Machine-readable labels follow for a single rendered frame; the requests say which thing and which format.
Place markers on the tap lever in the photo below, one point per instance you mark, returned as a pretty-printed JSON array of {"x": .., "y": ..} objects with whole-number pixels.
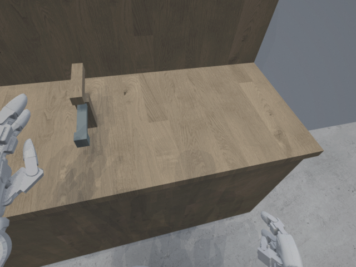
[{"x": 81, "y": 137}]

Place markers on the robot left hand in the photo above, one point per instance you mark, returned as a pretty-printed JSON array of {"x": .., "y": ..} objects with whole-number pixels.
[{"x": 13, "y": 119}]

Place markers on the robot right hand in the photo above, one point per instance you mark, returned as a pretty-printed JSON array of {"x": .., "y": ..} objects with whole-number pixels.
[{"x": 283, "y": 251}]

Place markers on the counter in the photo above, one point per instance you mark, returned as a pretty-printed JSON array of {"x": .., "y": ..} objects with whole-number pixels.
[{"x": 184, "y": 128}]

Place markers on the robot left forearm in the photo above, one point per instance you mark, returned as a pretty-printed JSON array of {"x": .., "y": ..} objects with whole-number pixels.
[{"x": 5, "y": 241}]

